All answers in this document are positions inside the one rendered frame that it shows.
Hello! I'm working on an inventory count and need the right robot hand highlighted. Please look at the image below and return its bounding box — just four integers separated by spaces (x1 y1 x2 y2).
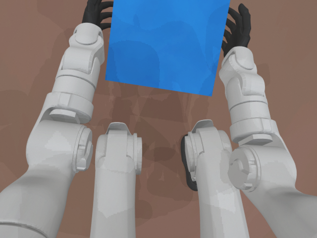
221 3 251 57

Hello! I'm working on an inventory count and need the robot right foot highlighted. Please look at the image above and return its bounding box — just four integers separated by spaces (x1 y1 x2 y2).
181 134 198 191

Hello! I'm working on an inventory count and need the right robot forearm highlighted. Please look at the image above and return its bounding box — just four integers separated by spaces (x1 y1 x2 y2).
219 46 290 154

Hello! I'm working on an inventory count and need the left robot upper arm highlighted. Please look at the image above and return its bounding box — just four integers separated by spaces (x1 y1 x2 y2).
0 119 93 238

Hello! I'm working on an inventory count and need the left robot forearm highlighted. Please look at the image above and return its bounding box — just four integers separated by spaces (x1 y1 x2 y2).
26 23 105 165

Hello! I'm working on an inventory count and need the left robot hand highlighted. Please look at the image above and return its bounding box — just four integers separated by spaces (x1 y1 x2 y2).
82 0 113 30

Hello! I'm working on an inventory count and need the robot right shin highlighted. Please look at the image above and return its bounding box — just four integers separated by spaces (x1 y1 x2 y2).
190 119 232 181

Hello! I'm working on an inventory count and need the carton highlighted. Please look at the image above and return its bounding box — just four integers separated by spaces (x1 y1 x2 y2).
105 0 230 96

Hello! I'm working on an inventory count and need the right robot upper arm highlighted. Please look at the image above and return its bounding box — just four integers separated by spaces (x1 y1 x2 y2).
228 145 317 238

